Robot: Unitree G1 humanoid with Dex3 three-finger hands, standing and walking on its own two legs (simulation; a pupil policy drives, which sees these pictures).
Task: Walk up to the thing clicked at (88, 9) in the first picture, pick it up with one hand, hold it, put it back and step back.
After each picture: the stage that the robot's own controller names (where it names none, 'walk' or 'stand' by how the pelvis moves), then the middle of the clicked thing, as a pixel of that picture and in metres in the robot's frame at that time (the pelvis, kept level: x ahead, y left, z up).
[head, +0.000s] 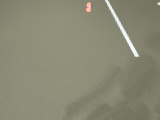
stand; (88, 7) +2.26 -0.15 -0.72
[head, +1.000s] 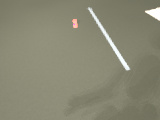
walk; (75, 23) +2.11 +0.18 -0.69
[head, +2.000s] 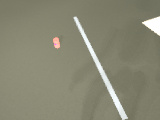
walk; (56, 42) +1.46 +0.38 -0.71
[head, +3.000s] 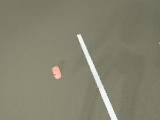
walk; (56, 72) +0.99 +0.34 -0.72
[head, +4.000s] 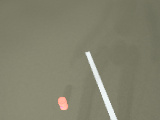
walk; (63, 103) +0.64 +0.23 -0.71
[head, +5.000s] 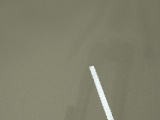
stand; out of the picture +0.42 +0.17 -0.71
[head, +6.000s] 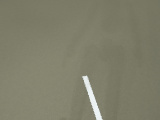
stand; out of the picture +0.35 +0.16 -0.72
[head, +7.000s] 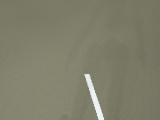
stand; out of the picture +0.36 +0.17 -0.72
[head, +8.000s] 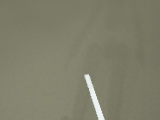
stand; out of the picture +0.35 +0.17 -0.73
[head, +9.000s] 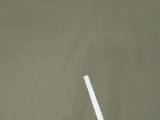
stand; out of the picture +0.35 +0.17 -0.73
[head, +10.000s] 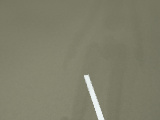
stand; out of the picture +0.34 +0.17 -0.73
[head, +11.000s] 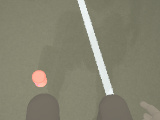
go down; (39, 79) +0.41 +0.18 -0.42
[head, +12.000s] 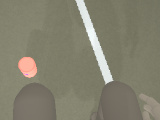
go down; (28, 67) +0.42 +0.21 -0.31
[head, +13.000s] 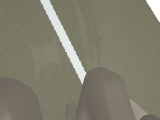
close in; out of the picture +0.41 +0.24 -0.23
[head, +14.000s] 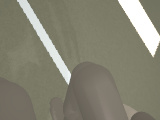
close; out of the picture +0.41 +0.25 -0.22
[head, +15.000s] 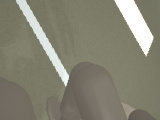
close; out of the picture +0.40 +0.25 -0.23
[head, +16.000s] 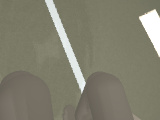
lift; out of the picture +0.32 +0.25 -0.18
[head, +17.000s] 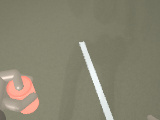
lift; (24, 95) +0.31 +0.18 +0.01
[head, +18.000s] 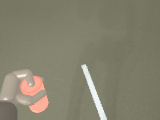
hold; (35, 94) +0.33 +0.16 +0.01
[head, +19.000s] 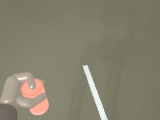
hold; (36, 97) +0.32 +0.16 +0.00
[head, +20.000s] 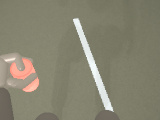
crouch; (26, 76) +0.38 +0.18 -0.07
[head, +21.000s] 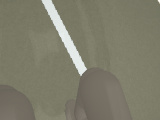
lower; out of the picture +0.42 +0.25 -0.20
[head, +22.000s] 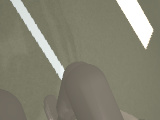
lower; out of the picture +0.42 +0.27 -0.23
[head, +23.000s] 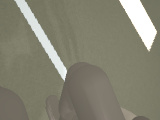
lower; out of the picture +0.42 +0.27 -0.23
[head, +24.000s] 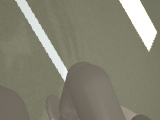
lower; out of the picture +0.42 +0.27 -0.23
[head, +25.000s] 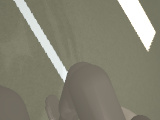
loosen; out of the picture +0.42 +0.27 -0.23
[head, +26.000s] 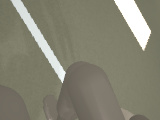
withdraw; out of the picture +0.40 +0.26 -0.23
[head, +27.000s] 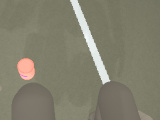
walk; (26, 69) +0.42 +0.21 -0.30
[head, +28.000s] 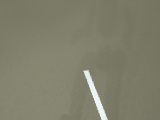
stand; out of the picture +0.35 +0.15 -0.65
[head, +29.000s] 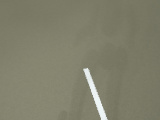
stand; out of the picture +0.38 +0.17 -0.66
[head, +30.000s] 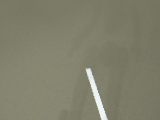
stand; out of the picture +0.38 +0.16 -0.68
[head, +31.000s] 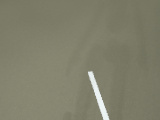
walk; out of the picture +0.38 +0.16 -0.72
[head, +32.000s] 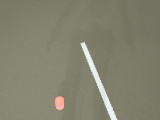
walk; (59, 103) +0.51 +0.11 -0.70
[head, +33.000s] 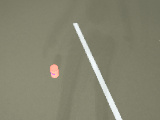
walk; (54, 71) +0.78 +0.20 -0.70
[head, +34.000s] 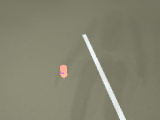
stand; (63, 71) +0.99 +0.16 -0.71
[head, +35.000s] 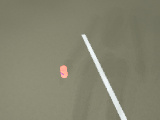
stand; (63, 71) +1.00 +0.17 -0.73
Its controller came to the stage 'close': yes
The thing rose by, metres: 0.71
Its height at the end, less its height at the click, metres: +0.00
